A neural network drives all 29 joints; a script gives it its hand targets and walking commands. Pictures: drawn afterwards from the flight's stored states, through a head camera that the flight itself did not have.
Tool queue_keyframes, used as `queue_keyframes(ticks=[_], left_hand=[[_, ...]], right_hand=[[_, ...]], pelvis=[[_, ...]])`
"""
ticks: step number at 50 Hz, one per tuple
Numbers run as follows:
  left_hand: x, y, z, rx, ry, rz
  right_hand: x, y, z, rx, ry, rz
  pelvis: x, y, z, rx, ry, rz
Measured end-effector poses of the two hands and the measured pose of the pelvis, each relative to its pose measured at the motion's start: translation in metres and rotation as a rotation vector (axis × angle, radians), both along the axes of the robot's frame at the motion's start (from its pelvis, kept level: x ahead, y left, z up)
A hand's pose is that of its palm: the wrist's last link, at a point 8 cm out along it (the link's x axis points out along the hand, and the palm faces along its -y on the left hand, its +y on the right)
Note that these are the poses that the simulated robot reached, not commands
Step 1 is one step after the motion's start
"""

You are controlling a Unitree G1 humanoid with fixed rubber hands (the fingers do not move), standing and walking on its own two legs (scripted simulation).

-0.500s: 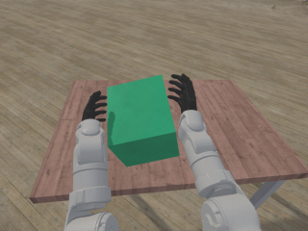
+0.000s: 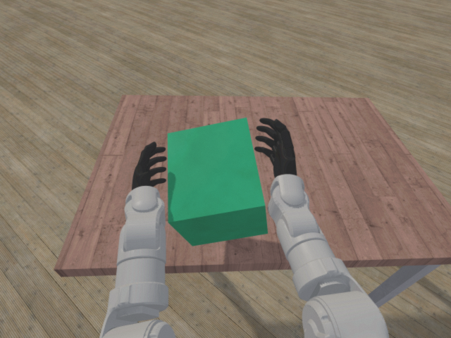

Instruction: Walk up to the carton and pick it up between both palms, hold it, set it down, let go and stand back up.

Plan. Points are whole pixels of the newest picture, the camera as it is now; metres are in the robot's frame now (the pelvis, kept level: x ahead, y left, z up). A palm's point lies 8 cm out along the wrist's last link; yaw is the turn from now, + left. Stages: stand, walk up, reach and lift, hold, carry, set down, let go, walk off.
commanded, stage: set down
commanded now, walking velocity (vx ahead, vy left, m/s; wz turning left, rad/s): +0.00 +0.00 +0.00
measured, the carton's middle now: (218, 184) +0.41 +0.04 +0.05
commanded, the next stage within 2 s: none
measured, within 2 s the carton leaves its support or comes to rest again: rests again in 1.46 s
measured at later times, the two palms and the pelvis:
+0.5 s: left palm (150, 205) +0.35 +0.16 +0.05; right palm (275, 178) +0.40 -0.07 +0.08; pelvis +0.00 -0.01 +0.00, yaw +0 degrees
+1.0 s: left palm (150, 211) +0.35 +0.17 +0.02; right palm (267, 180) +0.42 -0.06 +0.05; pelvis +0.01 -0.02 +0.00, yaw +0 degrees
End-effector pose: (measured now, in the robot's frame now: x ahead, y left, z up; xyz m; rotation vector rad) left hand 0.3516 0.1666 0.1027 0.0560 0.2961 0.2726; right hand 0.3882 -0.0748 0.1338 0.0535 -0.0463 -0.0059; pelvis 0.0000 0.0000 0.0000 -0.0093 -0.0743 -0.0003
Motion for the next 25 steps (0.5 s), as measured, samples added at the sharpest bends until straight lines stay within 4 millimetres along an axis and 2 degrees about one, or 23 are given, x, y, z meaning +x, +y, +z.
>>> queue_keyframes(ticks=[9,17,25], left_hand=[[-0.002,0.002,-0.014,-0.007,0.044,0.025],[-0.006,0.002,-0.040,-0.020,0.078,0.050],[-0.004,-0.002,-0.052,-0.022,0.074,0.075]], right_hand=[[0.007,0.004,-0.010,-0.035,0.055,0.025],[0.011,0.008,-0.031,-0.058,0.104,0.053],[0.014,0.002,-0.050,-0.057,0.137,0.049]], pelvis=[[0.002,-0.005,0.000,0.005,0.015,-0.005],[0.002,-0.009,0.000,-0.001,0.054,0.007],[0.000,-0.010,0.000,-0.003,0.107,-0.003]])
